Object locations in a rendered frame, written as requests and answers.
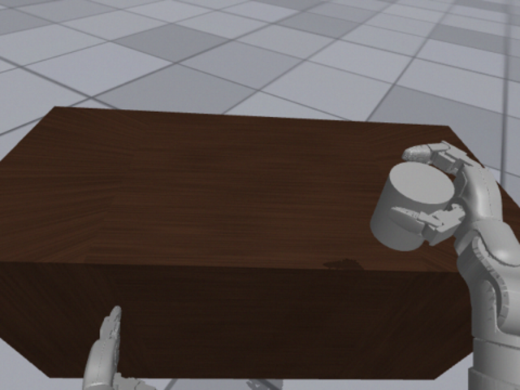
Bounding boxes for right robot arm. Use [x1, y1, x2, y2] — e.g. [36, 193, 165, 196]
[454, 219, 520, 390]

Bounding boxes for can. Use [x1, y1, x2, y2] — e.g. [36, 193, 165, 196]
[370, 162, 454, 251]

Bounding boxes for left robot hand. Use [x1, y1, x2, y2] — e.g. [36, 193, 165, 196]
[82, 305, 156, 390]

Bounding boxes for right robot hand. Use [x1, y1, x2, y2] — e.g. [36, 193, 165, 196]
[388, 141, 503, 246]

